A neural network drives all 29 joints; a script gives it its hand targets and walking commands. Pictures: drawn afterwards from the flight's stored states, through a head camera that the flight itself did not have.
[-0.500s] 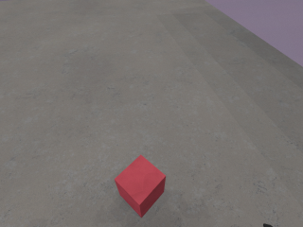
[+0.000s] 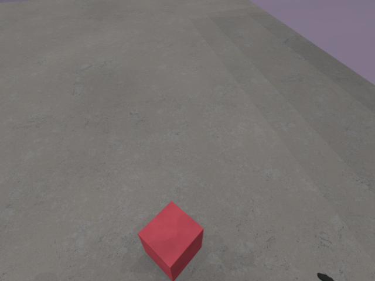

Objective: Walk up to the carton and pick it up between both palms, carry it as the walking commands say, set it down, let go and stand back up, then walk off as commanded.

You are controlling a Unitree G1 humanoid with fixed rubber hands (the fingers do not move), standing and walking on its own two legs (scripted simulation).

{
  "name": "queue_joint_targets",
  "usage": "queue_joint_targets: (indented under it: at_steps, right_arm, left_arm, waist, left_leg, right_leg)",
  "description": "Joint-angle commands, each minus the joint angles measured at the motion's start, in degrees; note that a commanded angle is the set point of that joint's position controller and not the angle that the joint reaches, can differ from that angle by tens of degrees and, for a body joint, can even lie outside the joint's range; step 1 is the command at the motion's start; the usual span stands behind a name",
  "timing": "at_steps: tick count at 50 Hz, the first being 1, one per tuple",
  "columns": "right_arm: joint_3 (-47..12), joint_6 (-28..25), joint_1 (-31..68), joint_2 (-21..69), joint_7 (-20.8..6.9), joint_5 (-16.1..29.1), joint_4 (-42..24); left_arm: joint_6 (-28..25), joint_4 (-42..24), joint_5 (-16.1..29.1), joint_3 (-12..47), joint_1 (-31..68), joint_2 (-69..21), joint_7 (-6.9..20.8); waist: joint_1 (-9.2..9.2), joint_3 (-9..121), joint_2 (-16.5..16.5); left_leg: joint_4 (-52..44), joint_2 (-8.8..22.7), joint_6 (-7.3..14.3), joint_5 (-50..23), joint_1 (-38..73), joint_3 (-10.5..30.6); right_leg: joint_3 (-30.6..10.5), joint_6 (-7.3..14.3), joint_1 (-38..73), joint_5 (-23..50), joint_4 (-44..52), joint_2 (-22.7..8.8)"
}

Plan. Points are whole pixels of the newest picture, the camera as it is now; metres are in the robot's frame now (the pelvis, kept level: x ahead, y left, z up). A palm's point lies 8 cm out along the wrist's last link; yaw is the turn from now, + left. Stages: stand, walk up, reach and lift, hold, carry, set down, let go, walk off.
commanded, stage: walk up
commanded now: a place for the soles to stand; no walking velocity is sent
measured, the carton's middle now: (172, 241) +0.44 +0.08 -0.66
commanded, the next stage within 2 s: none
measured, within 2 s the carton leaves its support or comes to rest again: neither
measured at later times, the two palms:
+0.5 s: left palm out of the picture +0.08 +0.30 -0.11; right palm out of the picture +0.09 -0.31 -0.11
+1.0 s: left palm out of the picture +0.07 +0.20 -0.12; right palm out of the picture +0.19 -0.48 -0.08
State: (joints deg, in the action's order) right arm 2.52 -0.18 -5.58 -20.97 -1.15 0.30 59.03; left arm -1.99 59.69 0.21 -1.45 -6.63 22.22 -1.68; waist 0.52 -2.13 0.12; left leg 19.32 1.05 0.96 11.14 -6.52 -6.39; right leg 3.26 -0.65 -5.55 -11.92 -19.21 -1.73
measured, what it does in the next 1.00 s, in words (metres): steps to the right: right foot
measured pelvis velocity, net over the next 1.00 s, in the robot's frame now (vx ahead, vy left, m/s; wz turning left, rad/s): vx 0.03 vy -0.13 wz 0.24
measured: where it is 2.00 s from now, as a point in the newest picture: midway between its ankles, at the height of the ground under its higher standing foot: outside the picture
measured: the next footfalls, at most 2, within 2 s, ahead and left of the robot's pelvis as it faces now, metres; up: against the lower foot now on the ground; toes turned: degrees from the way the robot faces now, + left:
right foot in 0.92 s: +0.14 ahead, -0.26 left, +0.00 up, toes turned +11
left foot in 1.16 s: +0.12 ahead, -0.04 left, +0.00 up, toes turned +24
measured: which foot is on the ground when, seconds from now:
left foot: down 0.00-0.92, up 0.94-1.00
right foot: down 0.00-0.60, up 0.62-0.90, down 0.92-1.00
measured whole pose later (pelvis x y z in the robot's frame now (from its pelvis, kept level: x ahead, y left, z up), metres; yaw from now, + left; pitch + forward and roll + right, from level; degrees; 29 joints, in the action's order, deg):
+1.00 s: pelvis +0.03 -0.13 -0.04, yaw +14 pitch -1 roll +2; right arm 7.1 -0.5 -17.6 -29.3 6.4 -2.3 41.6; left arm 3.8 33.2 -3.9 -6.6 -13.5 24.8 5.0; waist -0.8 -6.6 -4.5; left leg 59.8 0.7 -0.8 32.6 -27.4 5.8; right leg -0.5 -2.2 -23.1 -19.5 -44.1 -4.8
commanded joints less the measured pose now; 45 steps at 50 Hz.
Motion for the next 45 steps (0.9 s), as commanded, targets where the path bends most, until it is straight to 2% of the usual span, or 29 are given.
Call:
queue_joint_targets:
  at_steps: [1,10,15,22,26,27,28,29,30,31,32,33,34,35,36,38,40,41,42,43,44,45]
  right_arm:
    - [2.1,-0.4,1.5,-11.2,0.6,0.0,-2.6]
    - [2.0,-0.2,2.0,-11.2,0.7,0.0,-2.0]
    - [2.2,-0.1,2.0,-11.3,0.8,0.0,-2.2]
    - [2.1,-0.1,1.6,-10.8,0.8,-0.1,-2.0]
    - [2.2,-0.1,1.5,-10.5,0.8,-0.2,-2.1]
    - [4.5,-0.3,-13.7,-17.0,3.1,0.7,-4.1]
    - [5.0,0.0,-16.3,-19.3,4.2,0.1,-3.7]
    - [5.0,-0.3,-15.9,-19.4,5.3,-0.6,-4.8]
    - [4.8,-0.9,-14.9,-18.9,6.0,-1.0,-5.3]
    - [5.8,-1.9,-10.7,-20.6,6.9,-2.1,-7.9]
    - [6.6,-2.2,-8.5,-21.1,7.5,-4.4,-10.5]
    - [7.1,-2.5,-6.9,-20.9,7.4,-4.3,-12.3]
    - [7.3,-2.7,-7.0,-20.5,7.3,-3.9,-13.4]
    - [7.4,-2.8,-8.6,-20.0,7.2,-3.6,-14.1]
    - [7.2,-2.6,-10.9,-18.8,7.1,-3.5,-14.5]
    - [7.6,-2.2,-13.8,-20.3,7.5,-3.9,-15.9]
    - [9.1,-2.0,-11.6,-24.3,7.8,-4.2,-18.6]
    - [9.3,-1.8,-9.6,-24.9,7.8,-4.5,-19.8]
    - [8.8,-1.4,-6.2,-23.8,7.5,-4.3,-21.6]
    - [7.1,-1.1,-4.1,-19.4,7.2,-4.1,-23.4]
    - [4.5,-1.4,-6.2,-11.9,7.1,-2.8,-25.7]
    - [5.6,-1.7,-9.9,-15.5,8.2,-2.2,-26.0]
  left_arm:
    - [-0.4,-1.8,-0.1,-1.9,0.2,10.6,-0.6]
    - [-0.4,-1.7,-0.1,-1.9,0.4,10.9,-0.8]
    - [-0.4,-1.5,-0.2,-1.9,0.0,10.7,-0.8]
    - [-0.3,-1.5,-0.4,-2.0,-0.2,10.6,-0.7]
    - [-0.3,-1.7,-0.4,-2.1,-0.2,10.9,-0.6]
    - [2.1,-7.1,-4.1,-6.9,-3.9,16.7,1.8]
    - [3.7,-10.0,-5.2,-6.8,-2.0,15.0,3.0]
    - [4.6,-13.3,-5.9,-7.3,-1.1,13.5,3.7]
    - [5.1,-15.0,-5.8,-7.0,0.4,11.9,4.5]
    - [5.0,-17.1,-5.6,-6.2,-1.3,10.5,5.2]
    - [4.4,-19.3,-6.6,-6.9,2.6,8.8,5.8]
    - [4.1,-21.0,-5.8,-6.9,1.9,9.4,6.2]
    - [4.1,-22.5,-5.1,-7.2,1.2,9.8,6.5]
    - [4.3,-23.6,-4.7,-7.6,1.5,10.7,6.7]
    - [4.6,-25.0,-4.9,-8.1,2.1,11.3,7.0]
    - [5.5,-27.9,-5.1,-8.4,2.2,10.7,7.5]
    - [5.6,-29.3,-4.5,-8.5,-2.2,11.0,7.7]
    - [5.5,-29.3,-4.0,-8.6,-6.2,11.1,7.5]
    - [5.3,-28.3,-3.7,-9.1,-12.6,11.8,7.3]
    - [5.0,-25.8,-3.6,-10.1,-21.5,14.7,6.8]
    - [4.9,-27.0,-4.0,-11.2,-21.3,20.8,6.2]
    - [4.9,-31.6,-3.7,-10.5,-9.8,21.9,6.0]
  waist:
    - [-0.33,4.1,0.2]
    - [-0.18,4.5,-0.6]
    - [-0.09,3.9,0.6]
    - [-0.21,2.8,-0.7]
    - [-0.38,1.5,0.6]
    - [1.61,-0.9,-3.7]
    - [2.59,-3.1,0.1]
    - [1.68,-4.5,-2.3]
    - [0.88,-6.2,-3.6]
    - [-1.59,-5.9,-0.7]
    - [-1.07,-5.9,3.3]
    - [-1.65,-4.6,5.2]
    - [-1.62,-3.9,7.0]
    - [-1.11,-3.3,7.0]
    - [-0.10,-2.5,6.6]
    - [0.55,-0.6,7.1]
    - [-0.80,1.9,7.9]
    - [-2.76,2.9,8.8]
    - [-6.44,4.4,7.1]
    - [-11.87,6.6,-6.6]
    - [-13.20,4.3,-26.4]
    - [-7.14,1.8,-23.4]
  left_leg:
    - [-2.0,8.5,1.0,-16.3,3.6,6.9]
    - [-1.8,8.2,0.8,-15.1,4.5,6.5]
    - [-1.9,8.2,0.7,-14.7,4.4,6.2]
    - [-2.6,8.0,0.7,-11.2,3.5,6.5]
    - [-3.4,7.9,0.6,-9.2,2.8,6.9]
    - [-4.3,9.5,4.6,2.9,-1.2,18.0]
    - [-9.1,14.9,8.9,17.0,1.5,32.3]
    - [-10.8,18.3,11.8,28.6,-0.2,39.2]
    - [-12.4,18.4,11.7,34.1,-3.8,38.7]
    - [-12.4,18.3,11.6,33.5,-3.6,36.4]
    - [-9.5,18.0,11.7,28.5,-2.0,31.5]
    - [-6.8,17.3,11.6,23.6,-0.9,29.0]
    - [-6.0,16.7,11.6,22.7,-1.3,28.8]
    - [-5.5,15.6,11.3,22.2,-3.1,29.1]
    - [-4.6,13.9,11.3,22.3,-3.5,28.9]
    - [-2.5,13.6,12.2,23.4,-6.3,31.1]
    - [0.3,12.9,11.4,23.5,-12.2,28.2]
    - [3.1,11.8,10.1,22.2,-16.0,25.7]
    - [9.2,8.1,7.7,23.0,-23.7,19.8]
    - [24.4,-0.3,4.2,27.6,-33.5,10.1]
    - [42.6,-8.8,-0.9,32.6,-40.9,3.9]
    - [48.9,-4.3,-1.8,28.3,-40.1,9.3]
  right_leg:
    - [-5.4,2.3,-0.5,16.2,1.6,-7.8]
    - [-5.6,2.1,-0.3,16.7,2.0,-7.6]
    - [-5.7,2.4,-0.8,16.2,2.3,-7.6]
    - [-6.1,2.5,-1.3,13.3,2.8,-7.6]
    - [-6.6,2.7,-2.3,10.4,3.3,-7.7]
    - [4.5,3.8,-6.7,-13.7,-12.1,-0.7]
    - [-0.2,3.3,-18.4,-21.8,-22.1,1.6]
    - [-5.5,2.9,-24.3,-20.0,-32.3,-1.3]
    - [-7.8,3.2,-26.7,-16.5,-36.1,-3.9]
    - [-9.4,3.4,-29.1,-13.3,-36.4,-6.0]
    - [-9.3,2.1,-32.3,-15.5,-38.4,-5.8]
    - [-10.8,1.2,-32.3,-14.7,-37.0,-7.1]
    - [-10.7,0.3,-31.2,-13.7,-35.6,-7.6]
    - [-10.4,-0.9,-28.9,-13.6,-33.6,-7.7]
    - [-9.2,-1.6,-28.2,-14.4,-32.7,-6.1]
    - [-9.1,-0.8,-25.9,-16.2,-32.2,-4.7]
    - [-8.5,1.3,-18.7,-17.5,-28.8,-4.3]
    - [-7.3,2.4,-13.2,-17.1,-25.7,-4.1]
    - [-4.8,3.5,-2.3,-13.8,-18.9,-2.6]
    - [-8.0,5.1,8.8,-16.9,-6.7,-4.6]
    - [-30.4,9.2,3.5,-31.5,5.8,-20.7]
    - [-37.7,15.2,-3.3,-34.0,8.7,-21.4]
